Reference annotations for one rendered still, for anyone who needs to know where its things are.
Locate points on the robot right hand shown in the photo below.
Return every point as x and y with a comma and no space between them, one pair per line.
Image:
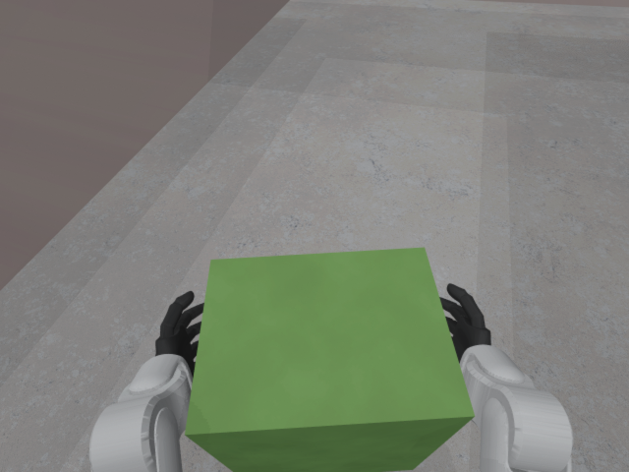
470,329

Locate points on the robot right forearm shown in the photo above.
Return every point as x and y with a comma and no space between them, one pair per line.
523,429

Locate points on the carton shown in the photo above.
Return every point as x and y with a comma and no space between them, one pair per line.
332,362

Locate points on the robot left forearm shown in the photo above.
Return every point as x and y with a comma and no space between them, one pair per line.
141,432

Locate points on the robot left hand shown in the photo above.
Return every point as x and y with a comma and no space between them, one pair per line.
175,337

